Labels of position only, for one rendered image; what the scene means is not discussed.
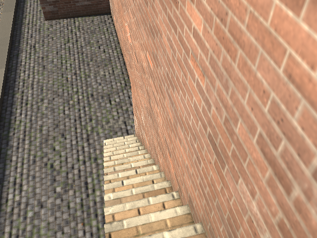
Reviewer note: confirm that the stairs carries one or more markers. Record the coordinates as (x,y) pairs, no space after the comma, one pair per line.
(139,201)

